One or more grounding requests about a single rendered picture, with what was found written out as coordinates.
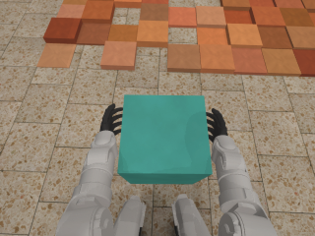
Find robot left hand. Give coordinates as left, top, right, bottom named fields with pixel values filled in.
left=99, top=103, right=123, bottom=136

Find carton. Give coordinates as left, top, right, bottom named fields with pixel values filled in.
left=117, top=94, right=213, bottom=185

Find robot left thigh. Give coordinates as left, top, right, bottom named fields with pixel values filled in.
left=113, top=199, right=147, bottom=236

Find right robot forearm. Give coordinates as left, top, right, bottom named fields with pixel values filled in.
left=211, top=135, right=278, bottom=236

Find left robot forearm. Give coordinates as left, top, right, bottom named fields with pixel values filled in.
left=55, top=130, right=118, bottom=236

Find right robot upper arm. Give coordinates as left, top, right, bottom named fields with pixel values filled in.
left=218, top=210, right=278, bottom=236

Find left robot upper arm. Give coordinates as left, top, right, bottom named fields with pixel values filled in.
left=56, top=205, right=115, bottom=236

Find robot right thigh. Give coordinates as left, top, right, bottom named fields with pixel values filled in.
left=171, top=198, right=212, bottom=236

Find robot right hand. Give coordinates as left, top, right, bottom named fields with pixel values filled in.
left=206, top=108, right=228, bottom=143

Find robot thigh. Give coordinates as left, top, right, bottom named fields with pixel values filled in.
left=113, top=199, right=147, bottom=236
left=171, top=198, right=212, bottom=236

